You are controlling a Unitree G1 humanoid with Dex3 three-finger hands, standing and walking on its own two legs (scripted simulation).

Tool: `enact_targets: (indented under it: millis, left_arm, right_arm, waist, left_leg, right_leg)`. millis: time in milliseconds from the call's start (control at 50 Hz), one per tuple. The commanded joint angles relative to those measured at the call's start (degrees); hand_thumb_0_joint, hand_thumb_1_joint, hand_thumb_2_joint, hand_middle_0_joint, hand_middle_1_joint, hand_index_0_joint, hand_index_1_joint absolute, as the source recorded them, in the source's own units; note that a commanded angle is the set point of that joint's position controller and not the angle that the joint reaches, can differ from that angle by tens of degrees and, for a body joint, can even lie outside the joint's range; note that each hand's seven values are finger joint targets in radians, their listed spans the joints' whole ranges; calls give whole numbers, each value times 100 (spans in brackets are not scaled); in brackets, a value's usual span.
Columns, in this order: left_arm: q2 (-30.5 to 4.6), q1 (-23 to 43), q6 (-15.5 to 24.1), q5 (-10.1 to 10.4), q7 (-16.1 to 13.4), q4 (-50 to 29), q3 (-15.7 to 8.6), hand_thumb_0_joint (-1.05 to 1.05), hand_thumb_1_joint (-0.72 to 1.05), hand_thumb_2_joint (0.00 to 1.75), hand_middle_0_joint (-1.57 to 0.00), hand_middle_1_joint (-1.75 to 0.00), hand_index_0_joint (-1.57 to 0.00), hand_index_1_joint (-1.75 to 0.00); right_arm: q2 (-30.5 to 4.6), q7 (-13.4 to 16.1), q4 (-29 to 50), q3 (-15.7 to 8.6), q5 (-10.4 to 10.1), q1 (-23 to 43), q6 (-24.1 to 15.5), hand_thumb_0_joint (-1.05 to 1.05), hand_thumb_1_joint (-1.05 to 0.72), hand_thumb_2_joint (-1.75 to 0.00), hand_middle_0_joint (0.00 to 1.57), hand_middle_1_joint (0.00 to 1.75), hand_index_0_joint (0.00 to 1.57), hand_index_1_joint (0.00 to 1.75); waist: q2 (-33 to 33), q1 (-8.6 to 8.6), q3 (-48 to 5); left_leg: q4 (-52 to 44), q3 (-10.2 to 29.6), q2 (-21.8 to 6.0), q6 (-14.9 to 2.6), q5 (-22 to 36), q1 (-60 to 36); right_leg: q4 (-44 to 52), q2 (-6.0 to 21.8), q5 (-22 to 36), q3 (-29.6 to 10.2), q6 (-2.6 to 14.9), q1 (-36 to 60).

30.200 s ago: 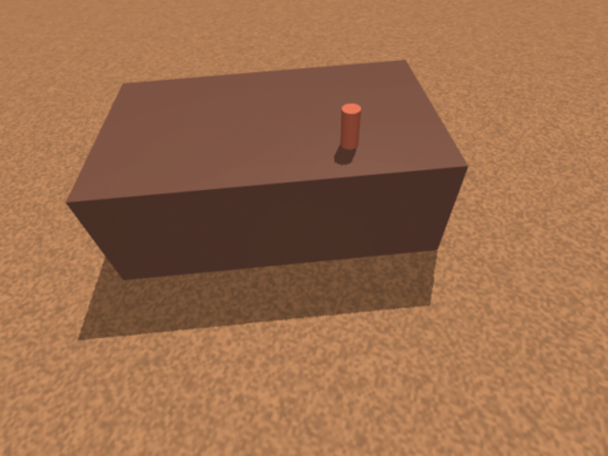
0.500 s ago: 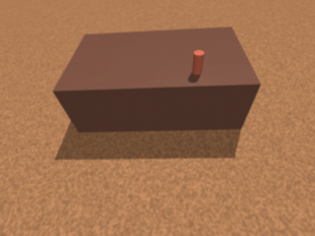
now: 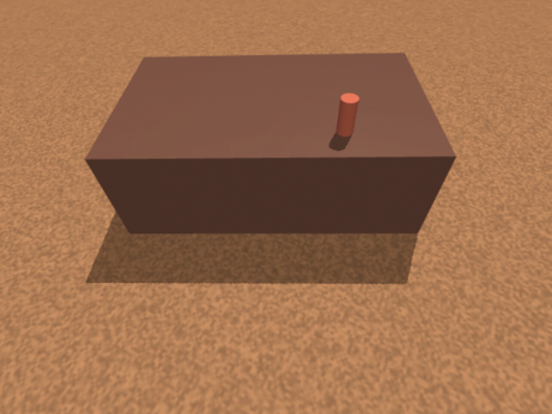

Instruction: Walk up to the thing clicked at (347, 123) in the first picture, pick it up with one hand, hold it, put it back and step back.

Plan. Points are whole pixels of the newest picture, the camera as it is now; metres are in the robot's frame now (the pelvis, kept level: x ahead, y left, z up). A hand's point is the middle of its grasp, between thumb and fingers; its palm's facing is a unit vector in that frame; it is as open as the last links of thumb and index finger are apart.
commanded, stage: step back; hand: right
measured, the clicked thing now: (347, 115) +1.10 -0.22 -0.24
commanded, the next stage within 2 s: stand in 0.26 s
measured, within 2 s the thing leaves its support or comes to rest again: neither
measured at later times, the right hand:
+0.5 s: hand out of the picture +0.13 -0.25 -0.13, palm faces -0.01 +0.95 -0.33, open 7.4 cm
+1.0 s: hand out of the picture +0.04 -0.27 -0.14, palm faces -0.01 +0.94 -0.33, open 7.4 cm
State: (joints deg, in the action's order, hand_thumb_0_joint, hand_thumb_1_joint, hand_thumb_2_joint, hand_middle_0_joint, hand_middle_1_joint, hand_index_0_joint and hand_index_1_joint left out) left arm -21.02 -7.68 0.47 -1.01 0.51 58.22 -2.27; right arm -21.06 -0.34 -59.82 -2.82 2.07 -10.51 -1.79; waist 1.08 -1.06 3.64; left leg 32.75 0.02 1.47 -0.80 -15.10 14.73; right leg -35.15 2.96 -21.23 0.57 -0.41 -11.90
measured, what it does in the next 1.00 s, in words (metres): stands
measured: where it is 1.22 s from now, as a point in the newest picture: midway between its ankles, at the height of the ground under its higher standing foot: outside the picture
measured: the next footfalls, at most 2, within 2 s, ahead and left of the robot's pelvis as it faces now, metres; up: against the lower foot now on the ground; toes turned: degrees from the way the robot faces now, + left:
none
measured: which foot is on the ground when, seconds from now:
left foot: down 0.00-1.00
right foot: down 0.00-1.00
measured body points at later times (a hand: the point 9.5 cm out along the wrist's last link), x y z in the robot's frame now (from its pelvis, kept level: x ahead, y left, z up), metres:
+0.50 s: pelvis +0.01 -0.01 +0.02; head +0.02 -0.01 +0.47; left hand +0.11 +0.29 -0.11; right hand +0.13 -0.30 -0.11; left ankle +0.02 +0.11 -0.73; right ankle -0.02 -0.14 -0.73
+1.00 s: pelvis -0.01 -0.01 +0.02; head -0.01 -0.02 +0.47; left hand +0.06 +0.29 -0.11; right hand +0.04 -0.32 -0.12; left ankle +0.02 +0.11 -0.73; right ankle -0.02 -0.14 -0.73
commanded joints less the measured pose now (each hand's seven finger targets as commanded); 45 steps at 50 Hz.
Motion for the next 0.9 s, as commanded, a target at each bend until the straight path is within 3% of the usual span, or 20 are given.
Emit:
enact_targets:
  millis: [0, 40, 80, 120, 220, 240, 260, 320, 360, 400, 440, 500, 620, 700, 800, 880]
  left_arm:
    - [-1100, 327, 126, 44, -94, -308, -176, 0, 90, 90, -20, -30, -20, -30]
    - [-1233, 161, 206, 54, -119, -185, -204, 0, 90, 90, -20, -30, -20, -30]
    - [-1306, 207, 205, 73, -137, -161, -223, 0, 90, 90, -20, -30, -20, -30]
    - [-1279, 371, 179, 68, -153, -192, -201, 0, 90, 90, -20, -30, -20, -30]
    - [-1208, 505, 135, 36, -157, -88, -153, 0, 90, 90, -20, -30, -20, -30]
    - [-974, 395, 121, 106, -129, 70, -40, 0, 90, 90, -20, -30, -20, -30]
    - [-1003, 427, 130, 96, -132, 61, -41, 0, 90, 90, -20, -30, -20, -30]
    - [-1062, 522, 139, 94, -145, 118, -35, 0, 90, 90, -20, -30, -20, -30]
    - [-1086, 531, 144, 87, -145, 153, -35, 0, 90, 90, -20, -30, -20, -30]
    - [-1092, 554, 154, 72, -133, 201, -18, 0, 90, 90, -20, -30, -20, -30]
    - [-1112, 637, 178, 59, -131, 211, -24, 0, 90, 90, -20, -30, -20, -30]
    - [-1100, 601, 175, 66, -122, 278, -21, 0, 90, 90, -20, -30, -20, -30]
    - [-1107, 579, 179, 53, -97, 315, -30, 0, 90, 90, -20, -30, -20, -30]
    - [-1118, 536, 164, 36, -78, 373, -41, 0, 90, 90, -20, -30, -20, -30]
    - [-1152, 514, 171, 48, -65, 373, -52, 0, 90, 90, -20, -30, -20, -30]
    - [-1146, 454, 143, 52, -55, 398, -45, 0, 90, 90, -20, -30, -20, -30]
  right_arm:
    - [-1366, 81, 369, -241, -47, 568, -107, 0, -90, -90, 20, 30, 20, 30]
    - [-1197, 105, 346, -188, -90, 615, -107, 0, -90, -90, 20, 30, 20, 30]
    - [-1116, 132, 267, -172, -121, 560, -87, 0, -90, -90, 20, 30, 20, 30]
    - [-1124, 138, 219, -184, -127, 536, -62, 0, -90, -90, 20, 30, 20, 30]
    - [-1084, 128, 192, -171, -122, 894, -16, 0, -90, -90, 20, 30, 20, 30]
    - [-1083, 117, 155, -85, -166, 832, -30, 0, -90, -90, 20, 30, 20, 30]
    - [-1139, 118, 136, -104, -160, 804, -35, 0, -90, -90, 20, 30, 20, 30]
    - [-1119, 108, 71, -68, -171, 908, -45, 0, -90, -90, 20, 30, 20, 30]
    - [-1088, 108, 65, -63, -179, 976, -37, 0, -90, -90, 20, 30, 20, 30]
    - [-1053, 81, 54, -44, -192, 1108, -19, 0, -90, -90, 20, 30, 20, 30]
    - [-1047, 70, 25, -34, -189, 1059, -9, 0, -90, -90, 20, 30, 20, 30]
    - [-1023, 54, -26, -20, -189, 1135, -2, 0, -90, -90, 20, 30, 20, 30]
    - [-1067, 36, -113, -10, -165, 1098, -31, 0, -90, -90, 20, 30, 20, 30]
    - [-1059, 34, -143, 2, -166, 995, -16, 0, -90, -90, 20, 30, 20, 30]
    - [-1074, 36, -207, 26, -149, 811, -42, 0, -90, -90, 20, 30, 20, 30]
    - [-1096, 40, -245, 39, -145, 719, -11, 0, -90, -90, 20, 30, 20, 30]
  waist:
    - [-478, -104, -403]
    - [-608, -100, -706]
    - [-435, -16, -926]
    - [-347, 38, -1045]
    - [-224, 16, -802]
    - [-198, 73, -764]
    - [-196, 105, -834]
    - [-164, 93, -860]
    - [-139, 91, -858]
    - [-75, 77, -650]
    - [-7, 137, -699]
    - [-34, 101, -511]
    - [-183, 85, -453]
    - [-95, 122, -292]
    - [-131, 135, -398]
    - [-86, 137, -169]
  left_leg:
    - [-1131, 1472, -1423, -648, 1473, -170]
    - [-642, 785, -960, -264, 2577, -318]
    - [-394, 456, -754, -150, 2954, -526]
    - [-439, 448, -793, -173, 3072, -685]
    - [-721, 530, -873, -244, 2328, -662]
    - [-882, 638, -902, -186, 2587, -980]
    - [-886, 622, -949, -182, 2946, -1062]
    - [-980, 570, -942, -105, 3091, -1265]
    - [-1089, 534, -936, -84, 2977, -1324]
    - [-1238, 528, -877, -60, 2349, -1165]
    - [-1308, 497, -884, -53, 2202, -1143]
    - [-1493, 526, -857, -7, 1646, -1048]
    - [-1683, 530, -856, 21, 1230, -923]
    - [-1798, 571, -830, 32, 612, -804]
    - [-1756, 599, -873, 11, 897, -825]
    - [-1837, 636, -842, 16, 359, -640]
  right_leg:
    - [732, 27, 375, -182, 206, 204]
    - [895, 235, 1793, -333, 248, 651]
    - [792, 355, 2669, -361, 281, 804]
    - [723, 361, 2741, -305, 281, 800]
    - [944, 318, 2178, -312, 241, 571]
    - [1191, 355, 2451, -445, 175, 474]
    - [1217, 359, 2710, -400, 128, 627]
    - [1348, 392, 2849, -404, 124, 743]
    - [1488, 402, 2812, -404, 111, 798]
    - [1737, 426, 2503, -447, 94, 743]
    - [1787, 447, 2489, -445, 82, 862]
    - [1966, 448, 1953, -487, 86, 737]
    - [2073, 445, 1547, -515, 105, 729]
    - [2175, 412, 1016, -539, 106, 530]
    - [2106, 446, 1273, -575, 134, 642]
    - [2166, 394, 800, -570, 130, 400]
